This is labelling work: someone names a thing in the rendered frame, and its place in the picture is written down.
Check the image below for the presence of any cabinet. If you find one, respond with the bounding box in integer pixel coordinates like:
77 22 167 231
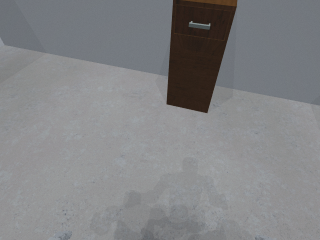
166 0 238 113

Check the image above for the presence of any handle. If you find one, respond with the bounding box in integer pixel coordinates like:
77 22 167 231
188 21 211 30

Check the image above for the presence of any drawer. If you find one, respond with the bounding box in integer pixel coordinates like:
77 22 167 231
174 4 231 40

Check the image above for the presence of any left robot hand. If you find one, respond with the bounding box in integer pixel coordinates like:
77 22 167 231
48 230 73 240

